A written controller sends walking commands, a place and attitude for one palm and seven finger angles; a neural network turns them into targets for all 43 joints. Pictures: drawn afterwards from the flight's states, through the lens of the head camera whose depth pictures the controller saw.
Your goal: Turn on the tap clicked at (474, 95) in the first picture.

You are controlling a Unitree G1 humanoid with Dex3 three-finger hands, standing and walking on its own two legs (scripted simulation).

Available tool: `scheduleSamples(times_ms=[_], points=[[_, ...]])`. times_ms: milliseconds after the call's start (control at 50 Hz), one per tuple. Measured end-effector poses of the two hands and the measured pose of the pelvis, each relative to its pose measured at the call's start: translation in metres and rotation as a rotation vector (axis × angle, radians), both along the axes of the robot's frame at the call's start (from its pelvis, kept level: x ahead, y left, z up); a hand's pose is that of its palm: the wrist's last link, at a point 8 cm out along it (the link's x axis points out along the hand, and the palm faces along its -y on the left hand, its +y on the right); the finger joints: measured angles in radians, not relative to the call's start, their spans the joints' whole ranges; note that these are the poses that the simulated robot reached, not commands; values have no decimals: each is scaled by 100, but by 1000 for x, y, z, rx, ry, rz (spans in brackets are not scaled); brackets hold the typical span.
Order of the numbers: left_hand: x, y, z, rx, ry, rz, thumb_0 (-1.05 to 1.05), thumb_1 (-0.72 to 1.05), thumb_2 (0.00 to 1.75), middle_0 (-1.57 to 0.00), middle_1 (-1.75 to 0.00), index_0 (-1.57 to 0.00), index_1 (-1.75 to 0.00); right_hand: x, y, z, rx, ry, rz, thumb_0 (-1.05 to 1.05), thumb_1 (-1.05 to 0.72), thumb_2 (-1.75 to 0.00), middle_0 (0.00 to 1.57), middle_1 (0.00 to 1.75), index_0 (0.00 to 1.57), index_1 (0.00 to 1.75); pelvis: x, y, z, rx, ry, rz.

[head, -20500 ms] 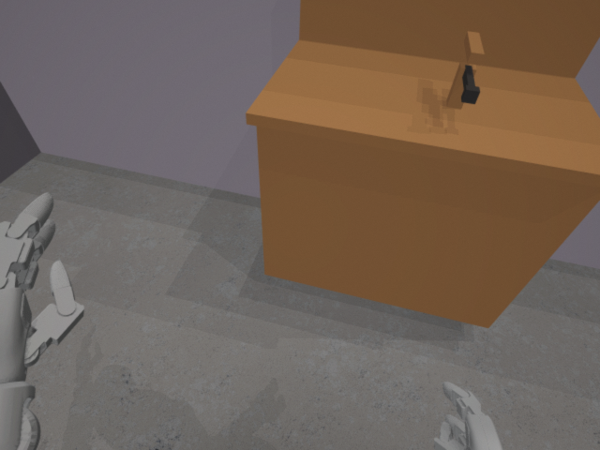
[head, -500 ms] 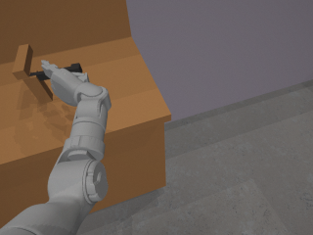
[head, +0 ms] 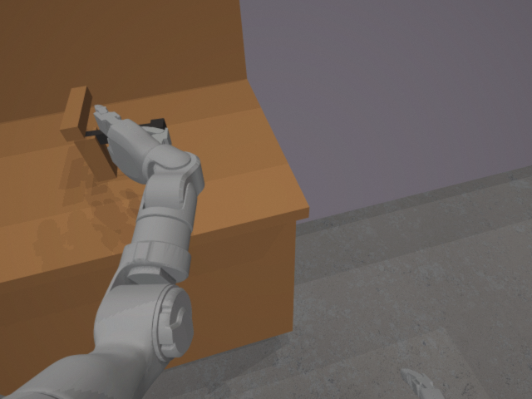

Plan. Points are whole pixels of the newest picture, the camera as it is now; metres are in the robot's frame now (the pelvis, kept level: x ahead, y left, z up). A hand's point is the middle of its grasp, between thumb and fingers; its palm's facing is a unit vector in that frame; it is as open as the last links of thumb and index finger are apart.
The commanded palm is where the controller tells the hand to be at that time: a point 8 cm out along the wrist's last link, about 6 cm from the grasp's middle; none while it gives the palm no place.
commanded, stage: lift the hand up off the lever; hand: left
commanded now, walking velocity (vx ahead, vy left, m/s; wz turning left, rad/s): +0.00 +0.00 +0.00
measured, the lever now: (159, 129) +0.55 +0.23 +0.13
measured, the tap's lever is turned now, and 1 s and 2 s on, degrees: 84 84 84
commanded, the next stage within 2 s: draw the hand back beside the body in 0.54 s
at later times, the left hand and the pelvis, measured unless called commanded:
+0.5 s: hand (163, 132) +0.45 +0.18 +0.19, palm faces +0.79 -0.60 -0.11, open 7.8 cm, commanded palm +0.39 +0.20 +0.20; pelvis +0.01 +0.00 +0.00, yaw +0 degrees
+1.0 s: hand (134, 181) +0.35 +0.19 +0.19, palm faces +0.35 -0.92 -0.16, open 7.7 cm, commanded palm +0.31 +0.22 +0.19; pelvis -0.01 +0.00 +0.01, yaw -3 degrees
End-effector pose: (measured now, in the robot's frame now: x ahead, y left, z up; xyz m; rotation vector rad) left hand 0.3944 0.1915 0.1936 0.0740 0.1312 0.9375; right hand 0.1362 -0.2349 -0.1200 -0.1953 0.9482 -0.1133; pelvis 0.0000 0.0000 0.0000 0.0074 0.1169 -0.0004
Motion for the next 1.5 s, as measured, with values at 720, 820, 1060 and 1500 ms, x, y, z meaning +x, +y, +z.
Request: scheduleSamples(times_ms=[720, 820, 1060, 1500], points=[[-14, 6, 16, 44, -44, -137, 1, 90, 90, -15, -15, -15, -15, 10, -1, 9, -1, -23, -17, 1, -91, -90, 20, 30, 20, 30, 1, -3, 4, 4, -56, -7], [-23, 2, 13, 28, -89, -430, 1, 90, 90, -15, -15, -15, -15, 7, -8, 20, -27, -71, -66, 1, -91, -90, 20, 30, 20, 30, -2, -4, 7, 2, -112, -22], [-107, 56, 0, 234, -205, -608, 1, 90, 90, -17, -19, -17, -19, 7, -1, 40, 14, -210, -15, 1, -91, -90, 20, 30, 20, 30, -17, 1, 10, -2, -202, -34], [-172, 84, -4, 329, -268, -649, 1, 90, 90, -19, -25, -19, -25, 17, 47, 48, 51, -222, 71, 1, -90, -90, 20, 30, 20, 30, -14, 21, 14, -12, -225, -31]])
